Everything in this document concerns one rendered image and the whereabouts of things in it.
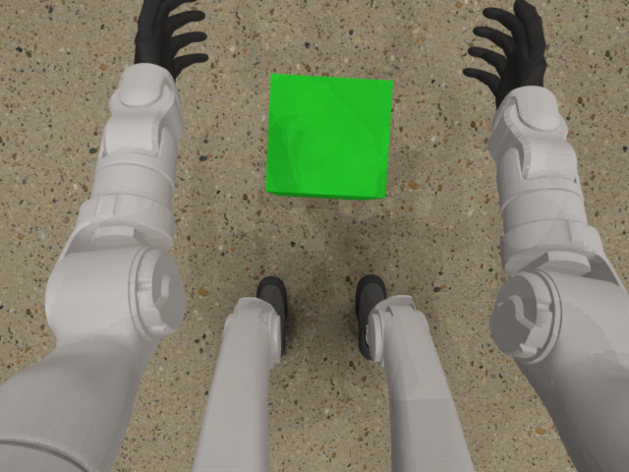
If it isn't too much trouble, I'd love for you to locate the robot right hand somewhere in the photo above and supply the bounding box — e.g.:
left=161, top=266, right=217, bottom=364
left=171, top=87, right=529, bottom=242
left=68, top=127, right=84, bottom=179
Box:
left=463, top=0, right=546, bottom=109

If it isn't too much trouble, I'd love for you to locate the robot left hand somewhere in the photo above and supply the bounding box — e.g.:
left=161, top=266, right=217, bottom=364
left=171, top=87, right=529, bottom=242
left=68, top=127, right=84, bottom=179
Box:
left=134, top=0, right=208, bottom=84

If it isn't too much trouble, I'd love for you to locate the robot right shin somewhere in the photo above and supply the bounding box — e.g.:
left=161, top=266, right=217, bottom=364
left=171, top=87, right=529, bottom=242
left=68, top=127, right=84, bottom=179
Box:
left=366, top=295, right=429, bottom=350

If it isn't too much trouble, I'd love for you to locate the right robot forearm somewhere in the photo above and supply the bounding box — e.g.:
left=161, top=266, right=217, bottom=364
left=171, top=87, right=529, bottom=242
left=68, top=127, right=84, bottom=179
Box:
left=487, top=86, right=629, bottom=296

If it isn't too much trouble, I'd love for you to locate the robot right upper arm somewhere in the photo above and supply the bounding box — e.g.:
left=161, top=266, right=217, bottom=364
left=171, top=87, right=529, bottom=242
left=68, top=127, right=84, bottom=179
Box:
left=489, top=268, right=629, bottom=472

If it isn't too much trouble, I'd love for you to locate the carton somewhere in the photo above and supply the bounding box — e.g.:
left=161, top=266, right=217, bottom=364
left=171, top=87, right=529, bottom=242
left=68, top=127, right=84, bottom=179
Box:
left=265, top=74, right=393, bottom=201

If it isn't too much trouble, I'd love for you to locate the robot left upper arm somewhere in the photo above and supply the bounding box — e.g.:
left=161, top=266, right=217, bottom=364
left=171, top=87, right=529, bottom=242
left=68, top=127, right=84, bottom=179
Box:
left=0, top=245, right=187, bottom=472

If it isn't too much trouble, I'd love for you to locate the left robot forearm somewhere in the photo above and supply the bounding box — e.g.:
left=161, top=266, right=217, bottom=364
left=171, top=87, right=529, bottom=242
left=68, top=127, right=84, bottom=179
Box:
left=45, top=63, right=185, bottom=334

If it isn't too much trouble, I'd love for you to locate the right robot foot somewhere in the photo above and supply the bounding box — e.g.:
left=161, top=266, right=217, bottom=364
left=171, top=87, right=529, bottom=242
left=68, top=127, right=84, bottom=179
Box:
left=356, top=274, right=386, bottom=360

